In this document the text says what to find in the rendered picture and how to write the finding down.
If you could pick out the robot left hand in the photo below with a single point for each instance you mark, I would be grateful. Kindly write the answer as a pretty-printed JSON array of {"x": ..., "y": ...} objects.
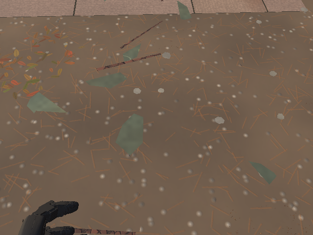
[{"x": 35, "y": 224}]

